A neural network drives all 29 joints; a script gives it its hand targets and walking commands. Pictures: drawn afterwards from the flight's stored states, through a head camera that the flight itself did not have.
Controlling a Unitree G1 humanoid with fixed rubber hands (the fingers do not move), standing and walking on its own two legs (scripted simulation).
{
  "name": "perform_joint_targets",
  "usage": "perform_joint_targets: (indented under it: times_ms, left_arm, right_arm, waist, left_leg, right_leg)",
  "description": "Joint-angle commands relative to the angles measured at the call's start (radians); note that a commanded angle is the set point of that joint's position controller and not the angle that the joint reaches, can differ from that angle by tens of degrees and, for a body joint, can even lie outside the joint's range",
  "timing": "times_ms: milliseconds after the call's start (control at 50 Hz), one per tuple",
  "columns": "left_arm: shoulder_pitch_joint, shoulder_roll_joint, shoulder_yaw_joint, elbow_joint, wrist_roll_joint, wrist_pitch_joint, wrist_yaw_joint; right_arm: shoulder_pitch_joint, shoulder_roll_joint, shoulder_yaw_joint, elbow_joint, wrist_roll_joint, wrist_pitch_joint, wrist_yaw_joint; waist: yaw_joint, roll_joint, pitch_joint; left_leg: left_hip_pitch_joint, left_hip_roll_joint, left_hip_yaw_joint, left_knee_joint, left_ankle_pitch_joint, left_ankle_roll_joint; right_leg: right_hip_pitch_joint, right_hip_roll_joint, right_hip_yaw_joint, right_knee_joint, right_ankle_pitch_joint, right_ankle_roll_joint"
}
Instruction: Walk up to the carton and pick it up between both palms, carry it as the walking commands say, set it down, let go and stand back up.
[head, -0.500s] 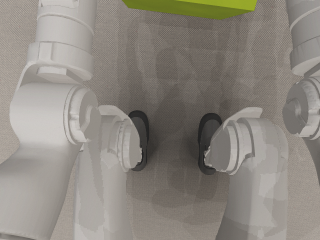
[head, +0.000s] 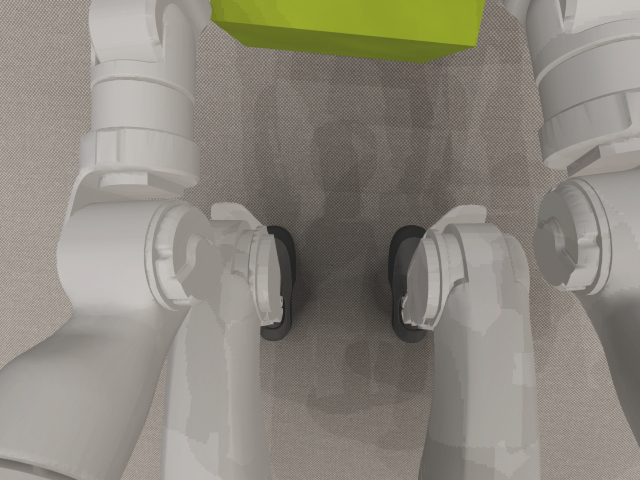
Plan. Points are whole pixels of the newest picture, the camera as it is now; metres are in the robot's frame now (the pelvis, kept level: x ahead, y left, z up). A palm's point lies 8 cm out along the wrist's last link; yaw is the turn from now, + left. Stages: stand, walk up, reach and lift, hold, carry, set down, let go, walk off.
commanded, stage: reach and lift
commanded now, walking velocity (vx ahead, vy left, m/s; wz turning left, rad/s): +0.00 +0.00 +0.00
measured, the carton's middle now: out of the picture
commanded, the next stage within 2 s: none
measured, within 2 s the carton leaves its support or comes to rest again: neither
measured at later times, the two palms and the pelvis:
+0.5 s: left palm out of the picture +0.55 +0.14 -0.04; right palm out of the picture +0.55 -0.16 -0.05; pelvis -0.01 +0.00 +0.04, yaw +0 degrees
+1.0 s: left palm out of the picture +0.53 +0.14 +0.03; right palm out of the picture +0.53 -0.16 +0.02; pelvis -0.02 +0.00 +0.09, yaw -1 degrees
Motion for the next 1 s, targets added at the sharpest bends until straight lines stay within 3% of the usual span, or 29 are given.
perform_joint_targets:
  times_ms: [0,40,60,80,100,180,220,240,320,340,380,400,420,480,500,560,580,600,620,640,680,700,720,780,800,820,840,860,980]
  left_arm:
    - [-0.682,-1.093,-0.5,-0.232,-0.102,0.007,-0.381]
    - [-0.687,-1.117,-0.526,-0.258,-0.113,0.017,-0.371]
    - [-0.704,-1.094,-0.532,-0.244,-0.11,0.021,-0.368]
    - [-0.689,-1.121,-0.528,-0.256,-0.111,0.025,-0.368]
    - [-0.652,-1.127,-0.494,-0.178,-0.091,0.031,-0.369]
    - [-0.608,-1.139,-0.435,-0.129,-0.042,0.037,-0.372]
    - [-0.625,-1.157,-0.468,-0.194,-0.063,0.04,-0.377]
    - [-0.586,-1.161,-0.447,-0.142,-0.049,0.044,-0.378]
    - [-0.63,-1.138,-0.469,-0.223,-0.063,0.044,-0.378]
    - [-0.632,-1.142,-0.468,-0.213,-0.071,0.045,-0.379]
    - [-0.616,-1.16,-0.479,-0.226,-0.079,0.055,-0.382]
    - [-0.625,-1.168,-0.503,-0.249,-0.096,0.057,-0.382]
    - [-0.63,-1.144,-0.49,-0.246,-0.086,0.054,-0.379]
    - [-0.633,-1.146,-0.496,-0.268,-0.089,0.054,-0.377]
    - [-0.615,-1.153,-0.489,-0.211,-0.084,0.061,-0.382]
    - [-0.56,-1.177,-0.469,-0.173,-0.066,0.066,-0.389]
    - [-0.556,-1.173,-0.454,-0.185,-0.051,0.066,-0.387]
    - [-0.544,-1.177,-0.437,-0.146,-0.042,0.067,-0.392]
    - [-0.531,-1.177,-0.429,-0.118,-0.031,0.066,-0.396]
    - [-0.508,-1.195,-0.41,-0.116,-0.018,0.073,-0.398]
    - [-0.517,-1.202,-0.451,-0.195,-0.033,0.064,-0.402]
    - [-0.555,-1.2,-0.49,-0.243,-0.059,0.064,-0.399]
    - [-0.563,-1.184,-0.483,-0.209,-0.052,0.066,-0.401]
    - [-0.609,-1.186,-0.556,-0.332,-0.095,0.064,-0.393]
    - [-0.565,-1.207,-0.54,-0.262,-0.084,0.072,-0.392]
    - [-0.587,-1.199,-0.56,-0.297,-0.1,0.07,-0.39]
    - [-0.569,-1.207,-0.564,-0.268,-0.095,0.075,-0.389]
    - [-0.562,-1.211,-0.557,-0.274,-0.088,0.075,-0.385]
    - [-0.493,-1.222,-0.524,-0.199,-0.057,0.086,-0.39]
  right_arm:
    - [-0.703,1.083,0.243,-0.408,0.084,-0.077,0.522]
    - [-0.741,1.08,0.259,-0.465,0.1,-0.075,0.519]
    - [-0.71,1.083,0.249,-0.422,0.092,-0.066,0.519]
    - [-0.72,1.076,0.243,-0.439,0.085,-0.062,0.52]
    - [-0.688,1.087,0.225,-0.384,0.07,-0.06,0.519]
    - [-0.64,1.126,0.181,-0.303,0.039,-0.048,0.535]
    - [-0.654,1.126,0.204,-0.36,0.051,-0.047,0.537]
    - [-0.625,1.127,0.2,-0.334,0.031,-0.041,0.538]
    - [-0.659,1.155,0.239,-0.394,0.061,-0.034,0.535]
    - [-0.639,1.16,0.239,-0.361,0.056,-0.028,0.534]
    - [-0.7,1.166,0.269,-0.452,0.076,-0.031,0.525]
    - [-0.708,1.155,0.276,-0.494,0.081,-0.034,0.522]
    - [-0.683,1.167,0.273,-0.458,0.081,-0.024,0.521]
    - [-0.648,1.186,0.261,-0.429,0.063,-0.016,0.522]
    - [-0.639,1.188,0.254,-0.39,0.053,-0.013,0.524]
    - [-0.655,1.189,0.267,-0.437,0.062,-0.021,0.526]
    - [-0.635,1.216,0.253,-0.412,0.06,-0.018,0.528]
    - [-0.594,1.196,0.228,-0.354,0.033,-0.011,0.533]
    - [-0.604,1.219,0.222,-0.344,0.036,-0.014,0.536]
    - [-0.6,1.201,0.215,-0.355,0.028,-0.014,0.544]
    - [-0.561,1.249,0.241,-0.376,0.039,-0.015,0.547]
    - [-0.578,1.242,0.263,-0.42,0.053,-0.017,0.543]
    - [-0.546,1.223,0.238,-0.369,0.033,-0.01,0.542]
    - [-0.611,1.237,0.311,-0.503,0.079,-0.013,0.533]
    - [-0.612,1.219,0.298,-0.469,0.063,-0.01,0.53]
    - [-0.602,1.237,0.314,-0.47,0.073,-0.008,0.528]
    - [-0.593,1.223,0.3,-0.461,0.074,-0.007,0.529]
    - [-0.563,1.219,0.293,-0.427,0.06,-0.005,0.53]
    - [-0.54,1.253,0.277,-0.394,0.048,0.0,0.542]
  waist:
    - [0.051,-0.027,-2.337]
    - [0.048,-0.002,-2.386]
    - [0.056,-0.002,-2.347]
    - [0.029,-0.013,-2.345]
    - [0.046,-0.015,-2.251]
    - [0.058,-0.014,-2.153]
    - [0.049,-0.006,-2.257]
    - [0.042,-0.03,-2.217]
    - [0.079,-0.03,-2.324]
    - [0.071,-0.03,-2.307]
    - [0.088,-0.044,-2.391]
    - [0.066,-0.042,-2.433]
    - [0.085,-0.05,-2.412]
    - [0.084,-0.052,-2.385]
    - [0.078,-0.057,-2.34]
    - [0.091,-0.061,-2.344]
    - [0.104,-0.059,-2.337]
    - [0.085,-0.058,-2.273]
    - [0.106,-0.055,-2.241]
    - [0.096,-0.043,-2.23]
    - [0.102,-0.049,-2.331]
    - [0.082,-0.043,-2.415]
    - [0.067,-0.031,-2.346]
    - [0.086,-0.032,-2.541]
    - [0.069,-0.032,-2.459]
    - [0.071,-0.055,-2.476]
    - [0.068,-0.016,-2.454]
    - [0.062,-0.021,-2.429]
    - [0.081,-0.017,-2.357]
  left_leg:
    - [0.8,-0.129,0.043,-0.23,0.4,0.008]
    - [0.856,-0.132,0.036,-0.238,0.413,0.004]
    - [0.846,-0.13,0.038,-0.24,0.39,0.003]
    - [0.858,-0.13,0.03,-0.257,0.381,0.004]
    - [0.776,-0.132,0.034,-0.27,0.339,0.004]
    - [0.762,-0.13,0.023,-0.308,0.272,0.008]
    - [0.83,-0.138,0.027,-0.313,0.311,0.004]
    - [0.802,-0.137,0.03,-0.313,0.306,0.003]
    - [0.834,-0.143,0.035,-0.335,0.327,0.01]
    - [0.81,-0.142,0.046,-0.333,0.306,0.005]
    - [0.842,-0.146,0.042,-0.342,0.333,0.015]
    - [0.879,-0.146,0.036,-0.353,0.349,0.007]
    - [0.842,-0.145,0.042,-0.354,0.331,0.013]
    - [0.872,-0.144,0.034,-0.377,0.329,0.013]
    - [0.84,-0.14,0.04,-0.378,0.288,0.008]
    - [0.856,-0.143,0.036,-0.407,0.291,0.012]
    - [0.861,-0.145,0.035,-0.419,0.287,0.018]
    - [0.823,-0.145,0.036,-0.426,0.25,0.013]
    - [0.825,-0.141,0.035,-0.437,0.243,0.014]
    - [0.837,-0.146,0.034,-0.448,0.238,0.015]
    - [0.893,-0.152,0.03,-0.451,0.306,0.014]
    - [0.949,-0.153,0.029,-0.448,0.331,0.011]
    - [0.915,-0.148,0.026,-0.456,0.303,0.007]
    - [1.016,-0.156,0.028,-0.463,0.367,0.007]
    - [0.992,-0.151,0.02,-0.473,0.33,0.009]
    - [0.996,-0.157,0.019,-0.483,0.332,0.01]
    - [0.998,-0.15,0.022,-0.485,0.325,0.006]
    - [0.992,-0.151,0.017,-0.489,0.314,0.005]
    - [1.013,-0.148,0.014,-0.538,0.257,0.006]
  right_leg:
    - [0.691,0.106,-0.101,-0.227,0.323,-0.007]
    - [0.689,0.111,-0.106,-0.233,0.326,-0.009]
    - [0.669,0.106,-0.099,-0.242,0.303,-0.011]
    - [0.672,0.11,-0.112,-0.25,0.288,-0.01]
    - [0.64,0.107,-0.099,-0.268,0.255,-0.014]
    - [0.587,0.109,-0.1,-0.292,0.182,-0.014]
    - [0.65,0.113,-0.097,-0.309,0.216,-0.013]
    - [0.635,0.112,-0.1,-0.317,0.204,-0.009]
    - [0.728,0.115,-0.089,-0.333,0.238,-0.005]
    - [0.739,0.112,-0.081,-0.346,0.219,-0.007]
    - [0.812,0.119,-0.08,-0.351,0.249,0.002]
    - [0.843,0.119,-0.084,-0.365,0.269,0.001]
    - [0.83,0.119,-0.076,-0.364,0.257,0.002]
    - [0.82,0.123,-0.076,-0.383,0.244,0.001]
    - [0.816,0.116,-0.073,-0.402,0.204,-0.004]
    - [0.835,0.118,-0.07,-0.423,0.209,0.006]
    - [0.838,0.12,-0.072,-0.425,0.201,0.008]
    - [0.811,0.12,-0.073,-0.434,0.17,0.001]
    - [0.791,0.115,-0.07,-0.441,0.155,0.008]
    - [0.798,0.116,-0.07,-0.457,0.142,0.006]
    - [0.855,0.124,-0.067,-0.459,0.214,0.006]
    - [0.88,0.128,-0.077,-0.454,0.24,0.011]
    - [0.847,0.122,-0.072,-0.471,0.212,0.008]
    - [0.957,0.129,-0.061,-0.479,0.279,0.007]
    - [0.916,0.126,-0.066,-0.486,0.241,0.008]
    - [0.945,0.128,-0.066,-0.495,0.248,0.007]
    - [0.928,0.126,-0.066,-0.494,0.241,0.008]
    - [0.924,0.123,-0.06,-0.505,0.227,0.002]
    - [0.902,0.124,-0.063,-0.551,0.163,0.007]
